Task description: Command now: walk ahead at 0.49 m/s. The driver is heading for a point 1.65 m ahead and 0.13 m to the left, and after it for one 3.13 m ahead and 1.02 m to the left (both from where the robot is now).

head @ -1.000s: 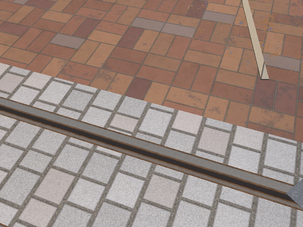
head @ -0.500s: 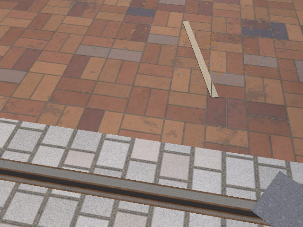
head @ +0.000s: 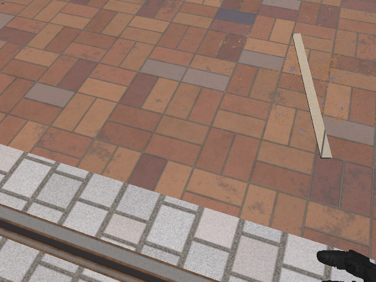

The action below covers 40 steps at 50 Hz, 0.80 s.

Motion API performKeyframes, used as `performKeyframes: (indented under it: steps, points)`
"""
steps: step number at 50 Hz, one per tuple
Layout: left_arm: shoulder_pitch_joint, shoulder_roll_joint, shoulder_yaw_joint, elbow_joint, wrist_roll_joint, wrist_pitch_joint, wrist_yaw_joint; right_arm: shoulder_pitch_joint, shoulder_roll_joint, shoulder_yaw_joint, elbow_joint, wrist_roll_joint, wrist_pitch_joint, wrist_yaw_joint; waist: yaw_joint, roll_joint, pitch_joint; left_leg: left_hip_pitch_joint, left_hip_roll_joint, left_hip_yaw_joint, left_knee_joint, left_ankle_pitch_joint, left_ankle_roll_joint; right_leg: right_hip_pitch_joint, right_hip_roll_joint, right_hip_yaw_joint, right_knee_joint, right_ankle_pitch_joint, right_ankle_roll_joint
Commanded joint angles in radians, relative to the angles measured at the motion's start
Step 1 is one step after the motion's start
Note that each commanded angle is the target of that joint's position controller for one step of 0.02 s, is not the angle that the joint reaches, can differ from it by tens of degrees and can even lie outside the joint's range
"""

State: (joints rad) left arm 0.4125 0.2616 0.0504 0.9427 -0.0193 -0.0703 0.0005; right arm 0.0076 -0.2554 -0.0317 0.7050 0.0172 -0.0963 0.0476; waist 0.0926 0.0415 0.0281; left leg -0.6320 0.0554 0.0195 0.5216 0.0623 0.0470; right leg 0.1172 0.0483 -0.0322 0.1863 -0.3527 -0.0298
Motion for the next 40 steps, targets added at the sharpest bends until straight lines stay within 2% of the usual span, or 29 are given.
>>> performKeyframes:
  steps: [1, 2, 3, 4, 5, 6, 7, 8, 9, 11, 13, 16, 19, 22, 24, 27, 28, 29, 30, 31, 32, 33, 34, 35, 36, 37, 38, 40]
  points:
    - [-0.008, 0.199, 0.045, -0.041, 0.003, 0.007, 0.010, 0.003, -0.129, -0.039, -0.073, 0.000, -0.014, 0.006, -0.094, -0.138, -0.020, 0.113, -0.054, 0.030, -0.008, -0.109, 0.048, 0.023, -0.296, 0.093, 0.138, 0.861, -0.119]
    - [-0.022, 0.197, 0.043, -0.044, 0.009, 0.016, 0.011, 0.138, -0.165, -0.058, -0.039, 0.001, -0.010, -0.001, -0.171, -0.139, -0.107, 0.295, -0.088, 0.061, -0.022, -0.110, 0.078, 0.004, -0.263, 0.064, 0.305, 1.006, -0.099]
    - [-0.025, 0.176, 0.031, -0.058, 0.019, 0.018, 0.014, 0.311, -0.209, -0.075, 0.000, -0.006, -0.005, -0.014, -0.245, -0.121, -0.230, 0.600, -0.009, -0.016, 0.026, -0.070, 0.123, -0.166, -0.225, 0.044, 0.545, 0.882, -0.070]
    - [0.112, 0.047, -0.006, -0.080, 0.020, 0.000, 0.002, 0.423, -0.310, -0.099, 0.021, -0.033, -0.002, -0.018, -0.200, 0.107, -0.415, 1.042, 0.273, -0.479, 0.011, -0.234, 0.290, -0.592, -0.066, 0.017, 0.977, 0.411, -0.002]
    - [0.103, 0.064, -0.009, -0.054, 0.011, -0.026, -0.008, 0.450, -0.234, -0.079, 0.035, -0.016, 0.003, -0.016, -0.215, 0.183, -0.512, 1.107, 0.351, -0.790, -0.174, -0.348, 0.325, -0.742, 0.014, 0.159, 1.138, -0.203, 0.000]
    - [-0.009, 0.165, 0.021, -0.093, -0.022, -0.040, -0.013, 0.376, -0.191, -0.061, 0.030, -0.008, 0.005, -0.019, -0.212, 0.125, -0.326, 0.980, 0.311, -0.658, -0.206, -0.409, 0.260, -0.848, -0.052, 0.173, 1.199, -0.173, -0.013]
    - [-0.093, 0.168, 0.019, -0.120, -0.029, -0.047, -0.011, 0.295, -0.167, -0.053, 0.016, -0.008, 0.006, -0.022, -0.185, 0.050, -0.193, 0.801, 0.275, -0.512, -0.232, -0.352, 0.227, -0.854, -0.107, 0.132, 1.156, -0.082, -0.021]
    - [-0.130, 0.151, 0.019, -0.128, -0.016, -0.045, -0.006, 0.237, -0.142, -0.045, 0.014, -0.016, 0.003, -0.019, -0.148, -0.016, -0.101, 0.637, 0.234, -0.409, -0.269, -0.260, 0.211, -0.822, -0.147, 0.109, 1.081, -0.015, -0.017]
    - [-0.115, 0.140, 0.025, -0.123, -0.003, -0.032, -0.001, 0.202, -0.118, -0.039, 0.010, -0.028, -0.005, -0.016, -0.106, 0.004, -0.071, 0.532, 0.198, -0.336, -0.302, -0.197, 0.196, -0.754, -0.181, 0.116, 1.025, 0.033, -0.015]
    - [-0.065, 0.094, 0.019, -0.107, 0.002, -0.005, 0.003, 0.183, -0.114, -0.040, 0.018, -0.026, -0.018, -0.010, -0.067, 0.029, -0.061, 0.432, 0.168, -0.268, -0.362, -0.162, 0.207, -0.679, -0.198, 0.111, 0.974, 0.070, -0.001]
    - [-0.095, 0.084, 0.017, -0.121, 0.009, 0.009, 0.007, 0.195, -0.134, -0.046, 0.036, -0.023, -0.026, -0.013, -0.058, 0.024, -0.030, 0.395, 0.161, -0.209, -0.399, -0.113, 0.216, -0.711, -0.209, 0.103, 0.904, 0.127, 0.020]
    - [-0.210, 0.083, 0.015, -0.159, 0.021, 0.002, 0.005, 0.239, -0.155, -0.052, 0.061, -0.020, -0.020, -0.029, -0.085, 0.004, 0.002, 0.425, 0.138, -0.139, -0.415, -0.063, 0.201, -0.781, -0.213, 0.094, 0.719, 0.308, 0.043]
    - [-0.318, 0.059, 0.003, -0.187, 0.018, -0.013, -0.007, 0.281, -0.173, -0.055, 0.080, -0.011, -0.010, -0.040, -0.127, 0.000, 0.019, 0.437, 0.105, -0.069, -0.410, -0.056, 0.165, -0.731, -0.175, 0.055, 0.505, 0.468, 0.043]
    - [-0.412, 0.061, -0.002, -0.220, 0.008, -0.020, -0.022, 0.347, -0.192, -0.060, 0.112, -0.001, 0.000, -0.042, -0.167, 0.002, 0.037, 0.518, 0.137, -0.077, -0.386, -0.086, 0.164, -0.732, -0.149, 0.043, 0.404, 0.482, 0.038]
    - [-0.454, 0.073, -0.001, -0.244, 0.005, -0.025, -0.034, 0.372, -0.196, -0.063, 0.128, 0.002, 0.013, -0.044, -0.174, 0.006, 0.045, 0.605, 0.173, -0.093, -0.345, -0.065, 0.159, -0.765, -0.138, 0.049, 0.359, 0.420, 0.019]
    - [-0.422, 0.107, 0.008, -0.251, 0.004, -0.032, -0.047, 0.363, -0.213, -0.070, 0.138, 0.005, 0.032, -0.052, -0.133, 0.034, 0.018, 0.692, 0.211, -0.112, -0.260, 0.075, 0.131, -0.703, -0.113, 0.038, 0.318, 0.294, -0.022]
    - [-0.350, 0.128, 0.020, -0.234, 0.005, -0.034, -0.046, 0.340, -0.218, -0.071, 0.135, 0.006, 0.038, -0.055, -0.085, 0.043, -0.025, 0.693, 0.192, -0.091, -0.173, 0.233, 0.114, -0.591, -0.081, 0.007, 0.294, 0.276, -0.043]
    - [-0.199, 0.173, 0.046, -0.187, 0.009, -0.035, -0.038, 0.336, -0.195, -0.061, 0.132, 0.001, 0.043, -0.057, -0.015, 0.027, -0.124, 0.648, 0.137, -0.047, 0.006, 0.336, 0.087, -0.376, -0.059, -0.013, 0.287, 0.295, -0.075]
    - [-0.014, 0.251, 0.069, -0.151, 0.019, -0.032, -0.028, 0.348, -0.146, -0.037, 0.106, -0.019, 0.041, -0.060, 0.047, -0.068, -0.283, 0.457, 0.078, 0.003, 0.312, 0.120, 0.047, -0.067, -0.226, 0.170, 0.330, 0.335, -0.142]
    - [0.038, 0.331, 0.086, -0.130, 0.019, -0.025, -0.029, 0.479, -0.028, -0.004, 0.088, -0.016, 0.016, -0.049, -0.027, -0.339, -0.397, 0.030, -0.116, -0.006, 0.659, -0.535, -0.023, 0.278, -0.442, 0.660, 0.230, 0.132, -0.313]
    - [0.039, 0.223, 0.059, -0.138, 0.004, -0.024, -0.030, 0.415, -0.129, -0.023, 0.101, 0.005, -0.006, -0.044, 0.026, -0.255, -0.395, -0.100, -0.085, -0.141, 0.779, -0.647, -0.017, 0.288, -0.434, 0.757, 0.136, -0.006, -0.303]
    - [-0.033, 0.183, 0.045, -0.150, 0.007, -0.024, -0.026, 0.318, -0.179, -0.037, 0.070, 0.028, -0.019, -0.039, 0.022, -0.206, -0.244, -0.170, -0.032, -0.127, 0.796, -0.568, -0.004, 0.174, -0.400, 0.602, 0.122, 0.024, -0.253]
    - [-0.101, 0.162, 0.038, -0.163, 0.013, -0.023, -0.024, 0.263, -0.172, -0.034, 0.057, 0.022, -0.023, -0.043, -0.005, -0.123, -0.168, -0.146, 0.020, -0.097, 0.754, -0.476, -0.002, 0.038, -0.362, 0.487, 0.107, 0.124, -0.226]
    - [-0.153, 0.134, 0.030, -0.170, 0.019, -0.022, -0.026, 0.234, -0.165, -0.039, 0.053, 0.004, -0.021, -0.046, -0.033, -0.093, -0.103, -0.109, 0.050, -0.088, 0.689, -0.419, -0.009, -0.088, -0.327, 0.406, 0.079, 0.222, -0.215]
    - [-0.179, 0.112, 0.022, -0.173, 0.030, -0.026, -0.027, 0.252, -0.157, -0.042, 0.054, -0.001, -0.011, -0.046, -0.069, -0.115, -0.088, -0.045, 0.075, -0.096, 0.653, -0.378, -0.012, -0.167, -0.302, 0.354, 0.050, 0.280, -0.207]
    - [-0.186, 0.109, 0.022, -0.171, 0.030, -0.029, -0.029, 0.273, -0.138, -0.040, 0.059, -0.001, 0.001, -0.045, -0.087, -0.122, -0.083, -0.006, 0.082, -0.094, 0.627, -0.361, -0.018, -0.210, -0.290, 0.324, 0.021, 0.306, -0.211]
    - [-0.184, 0.117, 0.025, -0.165, 0.024, -0.035, -0.029, 0.285, -0.118, -0.036, 0.062, -0.002, 0.011, -0.046, -0.099, -0.118, -0.076, 0.009, 0.088, -0.088, 0.598, -0.352, -0.026, -0.241, -0.285, 0.292, -0.003, 0.336, -0.220]
    - [-0.173, 0.143, 0.032, -0.148, 0.018, -0.042, -0.024, 0.247, -0.102, -0.031, 0.045, -0.010, 0.025, -0.050, -0.104, -0.103, -0.041, -0.019, 0.096, -0.077, 0.520, -0.297, -0.049, -0.278, -0.281, 0.232, -0.042, 0.390, -0.229]
